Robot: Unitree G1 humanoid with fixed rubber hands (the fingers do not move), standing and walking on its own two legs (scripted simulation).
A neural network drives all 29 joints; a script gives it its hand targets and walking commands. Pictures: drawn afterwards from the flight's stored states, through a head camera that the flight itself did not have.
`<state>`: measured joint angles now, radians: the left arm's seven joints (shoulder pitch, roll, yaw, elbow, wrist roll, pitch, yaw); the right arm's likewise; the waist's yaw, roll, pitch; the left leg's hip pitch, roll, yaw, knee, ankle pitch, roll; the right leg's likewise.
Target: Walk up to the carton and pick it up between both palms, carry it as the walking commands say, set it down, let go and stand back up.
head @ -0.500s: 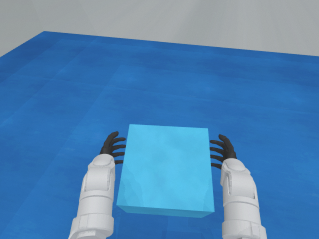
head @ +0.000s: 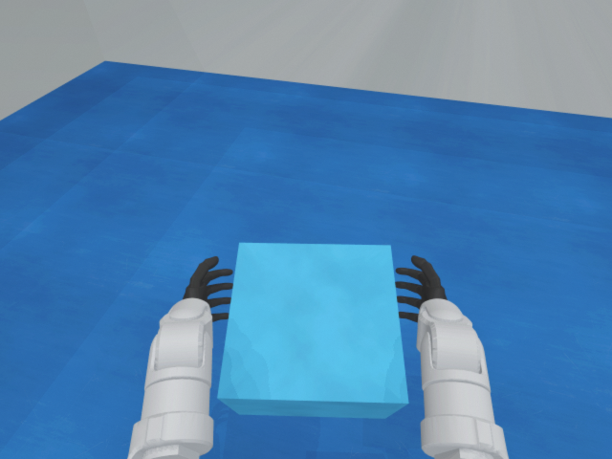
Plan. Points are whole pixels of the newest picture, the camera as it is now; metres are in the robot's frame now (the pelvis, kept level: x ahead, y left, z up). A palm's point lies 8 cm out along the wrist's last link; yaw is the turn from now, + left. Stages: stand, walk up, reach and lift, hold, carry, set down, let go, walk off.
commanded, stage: reach and lift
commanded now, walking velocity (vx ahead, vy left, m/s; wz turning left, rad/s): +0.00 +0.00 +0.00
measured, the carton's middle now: (313, 331) +0.32 +0.01 -0.04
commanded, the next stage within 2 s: hold in 0.64 s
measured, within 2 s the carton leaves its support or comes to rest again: neither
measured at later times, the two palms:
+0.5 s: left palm (199, 312) +0.29 +0.16 +0.05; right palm (437, 323) +0.28 -0.16 +0.05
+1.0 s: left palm (201, 316) +0.28 +0.16 +0.05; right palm (439, 321) +0.29 -0.16 +0.05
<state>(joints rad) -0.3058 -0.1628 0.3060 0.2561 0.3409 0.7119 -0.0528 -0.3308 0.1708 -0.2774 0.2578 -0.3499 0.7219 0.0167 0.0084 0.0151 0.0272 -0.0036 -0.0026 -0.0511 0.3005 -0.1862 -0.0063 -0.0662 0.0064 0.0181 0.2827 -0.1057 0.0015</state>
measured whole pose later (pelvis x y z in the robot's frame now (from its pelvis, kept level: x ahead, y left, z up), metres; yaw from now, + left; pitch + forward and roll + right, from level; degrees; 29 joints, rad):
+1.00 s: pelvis +0.00 +0.00 +0.00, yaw +0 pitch -5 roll +0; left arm -0.25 -0.15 0.25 0.22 0.30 0.74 -0.02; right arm -0.27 0.15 -0.24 0.21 -0.30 0.75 0.01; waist -0.01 0.01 -0.03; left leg -0.08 -0.01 -0.05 0.37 -0.21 -0.01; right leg -0.15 0.01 0.02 0.36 -0.13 0.00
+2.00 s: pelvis -0.04 +0.14 -0.02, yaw -5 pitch +4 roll +1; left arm -0.26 -0.15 0.18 -0.23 0.15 1.22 0.19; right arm -0.31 0.16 -0.14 -0.16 -0.12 1.18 -0.24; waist 0.00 -0.04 -0.08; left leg -0.39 0.01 0.12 0.56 -0.24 0.03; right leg -0.48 -0.14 -0.06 0.79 -0.47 0.06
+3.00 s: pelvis -0.11 +0.39 -0.02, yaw -5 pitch +4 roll +2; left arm -0.29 -0.16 0.16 -0.23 0.17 1.20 0.17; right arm -0.31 0.16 -0.15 -0.21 -0.11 1.18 -0.25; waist -0.03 -0.04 -0.07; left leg -0.37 0.03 0.10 0.52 -0.20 -0.02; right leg -0.40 -0.21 -0.09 0.64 -0.30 0.09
